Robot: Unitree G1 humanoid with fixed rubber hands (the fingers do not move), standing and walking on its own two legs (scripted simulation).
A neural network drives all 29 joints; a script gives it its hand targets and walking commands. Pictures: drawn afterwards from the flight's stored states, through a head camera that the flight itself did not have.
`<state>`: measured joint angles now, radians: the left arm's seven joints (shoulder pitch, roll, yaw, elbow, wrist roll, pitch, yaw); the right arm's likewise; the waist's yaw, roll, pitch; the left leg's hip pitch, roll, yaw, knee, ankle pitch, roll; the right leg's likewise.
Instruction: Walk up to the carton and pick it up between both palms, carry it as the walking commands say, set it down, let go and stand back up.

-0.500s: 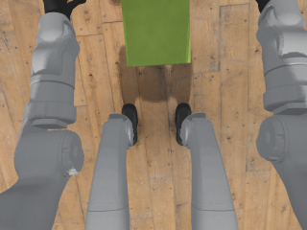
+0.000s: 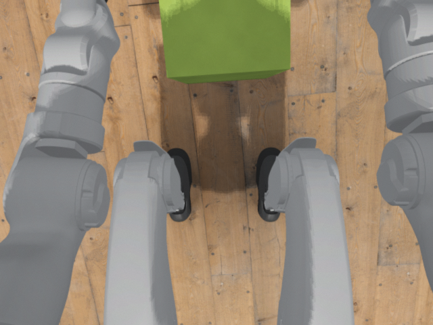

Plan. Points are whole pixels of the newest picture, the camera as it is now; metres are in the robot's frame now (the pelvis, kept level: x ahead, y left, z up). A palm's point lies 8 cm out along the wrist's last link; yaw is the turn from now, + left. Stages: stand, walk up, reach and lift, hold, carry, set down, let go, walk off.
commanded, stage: reach and lift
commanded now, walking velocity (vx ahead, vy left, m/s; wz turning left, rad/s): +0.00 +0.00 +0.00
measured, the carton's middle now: (224, 23) +0.55 -0.01 -0.35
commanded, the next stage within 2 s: none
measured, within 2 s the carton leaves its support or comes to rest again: neither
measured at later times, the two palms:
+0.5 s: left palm (123, 16) +0.55 +0.17 -0.27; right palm (340, 0) +0.56 -0.20 -0.26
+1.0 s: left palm (126, 13) +0.56 +0.16 -0.28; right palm (333, 1) +0.56 -0.19 -0.28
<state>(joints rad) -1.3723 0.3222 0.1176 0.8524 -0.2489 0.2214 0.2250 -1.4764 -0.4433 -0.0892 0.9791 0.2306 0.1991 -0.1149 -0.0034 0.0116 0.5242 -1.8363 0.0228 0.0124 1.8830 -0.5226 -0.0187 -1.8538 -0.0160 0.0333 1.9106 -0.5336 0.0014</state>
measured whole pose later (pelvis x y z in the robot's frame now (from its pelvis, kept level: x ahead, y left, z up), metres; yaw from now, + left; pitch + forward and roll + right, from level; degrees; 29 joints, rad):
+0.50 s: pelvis +0.01 +0.00 -0.09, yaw +0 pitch +30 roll +2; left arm -1.49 0.35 0.07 1.15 -0.28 0.07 0.17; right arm -1.55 -0.44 0.02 1.19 0.29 0.06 -0.11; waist 0.00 0.01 0.52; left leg -2.12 0.02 -0.01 2.15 -0.56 -0.04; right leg -2.14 -0.01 0.02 2.18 -0.57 0.00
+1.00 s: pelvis +0.01 +0.00 -0.10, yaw +0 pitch +31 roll +1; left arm -1.52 0.36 0.03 1.18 -0.33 0.05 0.16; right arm -1.55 -0.43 0.03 1.18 0.30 0.05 -0.09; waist -0.01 0.03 0.52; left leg -2.17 0.01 -0.01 2.19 -0.55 -0.03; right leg -2.18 -0.02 0.03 2.22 -0.57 0.01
